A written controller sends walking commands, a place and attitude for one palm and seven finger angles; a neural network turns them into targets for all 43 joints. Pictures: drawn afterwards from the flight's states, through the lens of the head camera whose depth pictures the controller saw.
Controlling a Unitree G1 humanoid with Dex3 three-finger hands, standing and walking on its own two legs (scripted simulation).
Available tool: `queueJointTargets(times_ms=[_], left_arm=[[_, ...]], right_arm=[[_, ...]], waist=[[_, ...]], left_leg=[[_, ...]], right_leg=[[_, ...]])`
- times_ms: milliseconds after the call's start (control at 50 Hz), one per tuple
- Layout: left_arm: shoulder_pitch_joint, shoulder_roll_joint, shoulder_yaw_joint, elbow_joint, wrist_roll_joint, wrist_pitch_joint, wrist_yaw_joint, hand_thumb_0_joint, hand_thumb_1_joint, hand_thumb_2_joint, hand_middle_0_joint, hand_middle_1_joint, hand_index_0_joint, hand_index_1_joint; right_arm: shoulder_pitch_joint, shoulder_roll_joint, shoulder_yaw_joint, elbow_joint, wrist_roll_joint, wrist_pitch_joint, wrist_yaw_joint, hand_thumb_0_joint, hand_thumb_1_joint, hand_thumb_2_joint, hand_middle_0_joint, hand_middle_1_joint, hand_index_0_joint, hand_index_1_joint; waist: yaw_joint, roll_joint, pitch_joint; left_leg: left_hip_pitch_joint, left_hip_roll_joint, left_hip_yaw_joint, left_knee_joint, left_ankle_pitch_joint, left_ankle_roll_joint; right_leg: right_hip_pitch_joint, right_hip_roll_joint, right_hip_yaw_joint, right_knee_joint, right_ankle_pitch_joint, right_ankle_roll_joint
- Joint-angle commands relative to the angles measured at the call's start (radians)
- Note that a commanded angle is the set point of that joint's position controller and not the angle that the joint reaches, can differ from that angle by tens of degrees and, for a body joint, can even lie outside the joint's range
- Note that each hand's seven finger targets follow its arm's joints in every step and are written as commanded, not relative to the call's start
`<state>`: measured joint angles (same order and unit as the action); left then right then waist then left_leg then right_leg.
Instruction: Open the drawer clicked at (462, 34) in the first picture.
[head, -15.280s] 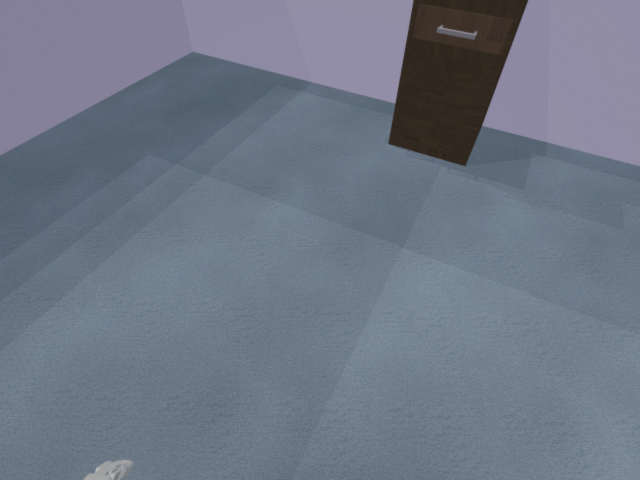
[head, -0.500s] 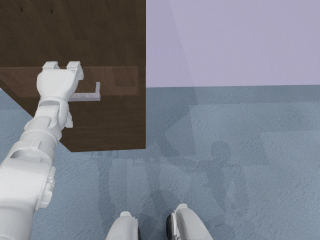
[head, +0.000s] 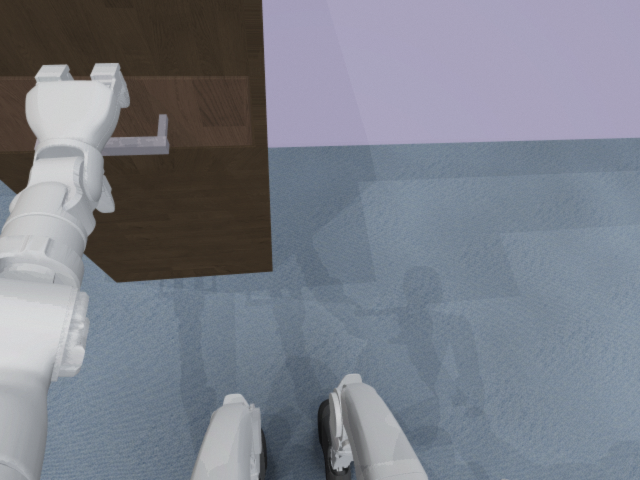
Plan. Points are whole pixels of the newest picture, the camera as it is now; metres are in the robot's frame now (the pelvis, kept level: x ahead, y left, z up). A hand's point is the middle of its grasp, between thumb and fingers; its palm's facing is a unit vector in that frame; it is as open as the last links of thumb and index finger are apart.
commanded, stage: lower the fingers behind the handle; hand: left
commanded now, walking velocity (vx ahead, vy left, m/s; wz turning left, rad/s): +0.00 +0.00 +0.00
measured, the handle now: (106, 135) +0.58 +0.23 +0.00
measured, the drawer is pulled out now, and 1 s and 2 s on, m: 0.00 0.00 0.00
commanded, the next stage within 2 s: close the thumb around the handle in 0.74 s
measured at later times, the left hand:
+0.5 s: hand (115, 178) +0.53 +0.22 -0.03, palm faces -0.17 +0.03 -0.99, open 13.9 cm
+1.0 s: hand (120, 164) +0.54 +0.22 -0.02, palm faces -0.02 +0.00 -1.00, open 12.9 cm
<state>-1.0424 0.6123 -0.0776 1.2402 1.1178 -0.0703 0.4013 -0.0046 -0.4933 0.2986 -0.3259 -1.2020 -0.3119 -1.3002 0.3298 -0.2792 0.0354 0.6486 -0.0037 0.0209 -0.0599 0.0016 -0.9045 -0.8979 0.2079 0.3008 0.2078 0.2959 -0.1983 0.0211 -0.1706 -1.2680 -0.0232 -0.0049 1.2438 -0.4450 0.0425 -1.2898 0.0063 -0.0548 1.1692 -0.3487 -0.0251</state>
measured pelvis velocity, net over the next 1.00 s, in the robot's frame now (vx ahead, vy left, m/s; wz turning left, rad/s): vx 0.03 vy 0.01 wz -0.01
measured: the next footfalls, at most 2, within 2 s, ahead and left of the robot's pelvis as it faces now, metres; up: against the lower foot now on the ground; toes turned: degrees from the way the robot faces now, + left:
none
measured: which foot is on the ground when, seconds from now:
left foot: down 0.00-1.00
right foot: down 0.00-1.00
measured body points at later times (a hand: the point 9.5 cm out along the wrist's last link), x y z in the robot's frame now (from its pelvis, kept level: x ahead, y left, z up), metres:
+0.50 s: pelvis -0.03 +0.00 -0.04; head +0.14 +0.01 +0.38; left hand +0.53 +0.22 +0.03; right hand -0.02 -0.28 -0.14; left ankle +0.07 +0.10 -0.62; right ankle +0.10 -0.11 -0.62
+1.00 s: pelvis +0.03 +0.01 +0.00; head +0.18 +0.02 +0.42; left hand +0.54 +0.21 +0.04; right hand +0.08 -0.26 -0.12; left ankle +0.07 +0.10 -0.62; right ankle +0.10 -0.11 -0.62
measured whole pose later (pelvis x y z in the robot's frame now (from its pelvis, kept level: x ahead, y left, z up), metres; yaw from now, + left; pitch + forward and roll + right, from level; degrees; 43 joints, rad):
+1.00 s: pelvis +0.03 +0.01 +0.00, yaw -1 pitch +29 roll -3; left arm -0.92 0.54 -0.05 1.18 1.14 -0.10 0.47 0.00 -0.39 0.34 -0.39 -1.23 -0.38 -1.25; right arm 0.27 -0.26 0.04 0.64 -0.02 0.05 -0.03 0.00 -0.90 -0.90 0.21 0.30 0.21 0.30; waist -0.17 0.04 -0.19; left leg -1.28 -0.03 -0.02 1.28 -0.50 0.04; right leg -1.30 0.03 -0.04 1.19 -0.40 -0.02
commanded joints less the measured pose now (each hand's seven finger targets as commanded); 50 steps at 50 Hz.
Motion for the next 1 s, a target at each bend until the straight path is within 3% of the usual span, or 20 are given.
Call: queueJointTargets(times_ms=[0,40,120,180,260,380,400,460,480,500,520,560,580,640,700,780,820,860,900,980], left_arm=[[-0.372,0.210,0.019,-0.050,0.006,0.050,-0.065,0.000,-0.500,0.300,-0.300,-1.200,-0.300,-1.200],[-0.368,0.214,0.012,-0.048,0.011,0.049,-0.073,0.000,-0.500,0.300,-0.300,-1.200,-0.300,-1.200],[-0.374,0.196,-0.003,-0.048,0.008,0.052,-0.088,0.000,-0.500,0.300,-0.300,-1.200,-0.300,-1.200],[-0.367,0.229,0.013,-0.032,0.013,0.056,-0.100,0.000,-0.500,0.300,-0.300,-1.200,-0.300,-1.200],[-0.370,0.202,-0.010,-0.027,0.007,0.060,-0.119,0.000,-0.500,0.300,-0.300,-1.200,-0.300,-1.200],[-0.397,0.265,0.019,-0.073,-0.002,0.037,-0.157,0.000,-0.500,0.300,-0.300,-1.200,-0.300,-1.200],[-0.445,0.283,0.036,-0.142,-0.015,0.005,-0.164,0.000,-0.500,0.300,-0.300,-1.200,-0.300,-1.200],[-0.546,0.425,0.135,-0.395,-0.020,-0.112,-0.159,0.000,-0.500,0.300,-0.300,-1.200,-0.300,-1.200],[-0.559,0.465,0.169,-0.461,-0.015,-0.149,-0.144,0.000,-0.500,0.300,-0.300,-1.200,-0.300,-1.200],[-0.551,0.480,0.199,-0.505,-0.014,-0.176,-0.123,0.000,-0.500,0.300,-0.300,-1.200,-0.300,-1.200],[-0.477,0.449,0.193,-0.440,-0.011,-0.173,-0.096,0.000,-0.500,0.300,-0.300,-1.200,-0.300,-1.200],[-0.368,0.375,0.177,-0.325,-0.017,-0.145,-0.048,0.000,-0.500,0.300,-0.300,-1.200,-0.300,-1.200],[-0.346,0.363,0.177,-0.289,-0.020,-0.123,-0.023,0.000,-0.500,0.300,-0.300,-1.200,-0.300,-1.200],[-0.435,0.387,0.199,-0.344,-0.014,-0.080,0.052,0.000,-0.500,0.300,-0.300,-1.200,-0.300,-1.200],[-0.441,0.381,0.209,-0.313,-0.017,-0.015,0.092,0.000,-0.500,0.300,-0.300,-1.200,-0.300,-1.200],[-0.423,0.354,0.184,-0.257,-0.017,0.056,0.102,0.000,-0.500,0.300,-0.300,-1.200,-0.300,-1.200],[-0.434,0.339,0.170,-0.254,-0.010,0.070,0.098,0.000,-0.500,0.300,-0.300,-1.200,-0.300,-1.200],[-0.415,0.310,0.151,-0.228,-0.007,0.078,0.090,0.000,-0.388,0.348,-0.308,-1.212,-0.308,-1.212],[-0.391,0.320,0.164,-0.220,-0.006,0.066,0.084,0.000,-0.276,0.396,-0.316,-1.224,-0.316,-1.224],[-0.363,0.284,0.138,-0.194,0.001,0.036,0.079,0.000,-0.052,0.492,-0.332,-1.248,-0.332,-1.248]], right_arm=[[0.145,-0.184,-0.061,-0.049,0.004,-0.036,-0.017,0.000,-0.900,-0.900,0.200,0.300,0.200,0.300],[0.144,-0.188,-0.058,-0.051,0.006,-0.042,-0.019,0.000,-0.900,-0.900,0.200,0.300,0.200,0.300],[0.150,-0.188,-0.056,-0.050,0.007,-0.052,-0.020,0.000,-0.900,-0.900,0.200,0.300,0.200,0.300],[0.154,-0.192,-0.051,-0.048,0.009,-0.057,-0.024,0.000,-0.900,-0.900,0.200,0.300,0.200,0.300],[0.158,-0.190,-0.049,-0.046,0.012,-0.061,-0.025,0.000,-0.900,-0.900,0.200,0.300,0.200,0.300],[0.161,-0.189,-0.041,-0.056,0.013,-0.067,-0.035,0.000,-0.900,-0.900,0.200,0.300,0.200,0.300],[0.166,-0.182,-0.044,-0.054,0.007,-0.072,-0.038,0.000,-0.900,-0.900,0.200,0.300,0.200,0.300],[0.169,-0.178,-0.051,-0.065,-0.002,-0.087,-0.044,0.000,-0.900,-0.900,0.200,0.300,0.200,0.300],[0.171,-0.173,-0.055,-0.061,-0.004,-0.089,-0.044,0.000,-0.900,-0.900,0.200,0.300,0.200,0.300],[0.170,-0.170,-0.061,-0.059,-0.007,-0.090,-0.040,0.000,-0.900,-0.900,0.200,0.300,0.200,0.300],[0.166,-0.169,-0.061,-0.048,-0.007,-0.085,-0.035,0.000,-0.900,-0.900,0.200,0.300,0.200,0.300],[0.148,-0.165,-0.057,-0.042,-0.007,-0.086,-0.024,0.000,-0.900,-0.900,0.200,0.300,0.200,0.300],[0.150,-0.169,-0.056,-0.036,-0.008,-0.086,-0.019,0.000,-0.900,-0.900,0.200,0.300,0.200,0.300],[0.169,-0.178,-0.068,-0.019,-0.013,-0.069,-0.003,0.000,-0.900,-0.900,0.200,0.300,0.200,0.300],[0.181,-0.178,-0.069,-0.001,-0.018,-0.041,0.010,0.000,-0.900,-0.900,0.200,0.300,0.200,0.300],[0.175,-0.175,-0.066,-0.001,-0.016,-0.003,0.019,0.000,-0.900,-0.900,0.200,0.300,0.200,0.300],[0.170,-0.172,-0.065,-0.003,-0.018,0.008,0.020,0.000,-0.900,-0.900,0.200,0.300,0.200,0.300],[0.160,-0.169,-0.064,-0.006,-0.018,0.018,0.021,0.000,-0.900,-0.900,0.200,0.300,0.200,0.300],[0.148,-0.167,-0.062,-0.014,-0.020,0.026,0.017,0.000,-0.900,-0.900,0.200,0.300,0.200,0.300],[0.127,-0.166,-0.063,-0.026,-0.021,0.027,0.016,0.000,-0.900,-0.900,0.200,0.300,0.200,0.300]], waist=[[-0.071,0.036,-0.313],[-0.060,0.064,-0.316],[-0.075,0.055,-0.317],[-0.067,0.048,-0.331],[-0.081,0.039,-0.329],[-0.072,0.043,-0.345],[-0.079,0.054,-0.366],[-0.034,0.191,-0.592],[-0.019,0.210,-0.667],[-0.007,0.242,-0.704],[-0.004,0.202,-0.662],[0.002,0.140,-0.498],[0.001,0.126,-0.466],[-0.001,0.180,-0.577],[-0.006,0.146,-0.582],[-0.013,0.113,-0.540],[-0.013,0.136,-0.540],[-0.022,0.113,-0.498],[-0.013,0.084,-0.479],[-0.018,0.095,-0.413]], left_leg=[[0.134,-0.003,-0.024,-0.189,-0.251,0.026],[0.122,-0.004,-0.030,-0.181,-0.274,0.022],[0.098,-0.002,-0.031,-0.157,-0.276,0.026],[0.071,-0.002,-0.034,-0.143,-0.286,0.025],[0.054,0.001,-0.033,-0.124,-0.284,0.028],[0.004,-0.001,-0.027,-0.092,-0.289,0.029],[0.002,0.003,-0.024,-0.081,-0.284,0.031],[0.073,-0.002,-0.033,-0.051,-0.224,0.031],[0.114,-0.001,-0.046,-0.046,-0.198,0.029],[0.154,0.001,-0.062,-0.050,-0.186,0.025],[0.149,0.002,-0.077,-0.062,-0.226,0.022],[0.066,-0.001,-0.074,-0.084,-0.324,0.022],[0.057,0.000,-0.071,-0.091,-0.321,0.021],[0.151,0.003,-0.080,-0.102,-0.205,0.014],[0.197,0.005,-0.072,-0.112,-0.097,0.013],[0.221,0.003,-0.050,-0.124,-0.005,0.016],[0.252,0.004,-0.046,-0.130,0.035,0.015],[0.252,0.004,-0.038,-0.134,0.046,0.018],[0.250,0.003,-0.037,-0.141,0.058,0.020],[0.222,-0.001,-0.030,-0.144,0.010,0.020]], right_leg=[[0.199,0.018,0.045,-0.196,-0.266,-0.001],[0.173,0.018,0.043,-0.180,-0.285,-0.004],[0.147,0.018,0.044,-0.161,-0.285,-0.003],[0.143,0.018,0.047,-0.148,-0.306,-0.004],[0.122,0.020,0.046,-0.136,-0.306,-0.003],[0.133,0.019,0.059,-0.120,-0.333,-0.002],[0.136,0.019,0.061,-0.109,-0.319,-0.001],[0.205,0.023,0.076,-0.059,-0.258,-0.007],[0.218,0.027,0.076,-0.042,-0.235,-0.010],[0.200,0.031,0.068,-0.029,-0.217,-0.014],[0.175,0.033,0.061,-0.037,-0.243,-0.011],[0.124,0.025,0.058,-0.069,-0.319,-0.007],[0.117,0.025,0.054,-0.072,-0.312,-0.005],[0.143,0.027,0.037,-0.056,-0.215,-0.005],[0.192,0.031,0.026,-0.072,-0.151,-0.003],[0.256,0.033,0.024,-0.110,-0.090,0.001],[0.263,0.033,0.025,-0.114,-0.059,-0.001],[0.277,0.034,0.026,-0.131,-0.047,-0.001],[0.296,0.032,0.029,-0.140,-0.036,-0.002],[0.274,0.032,0.032,-0.145,-0.071,-0.005]])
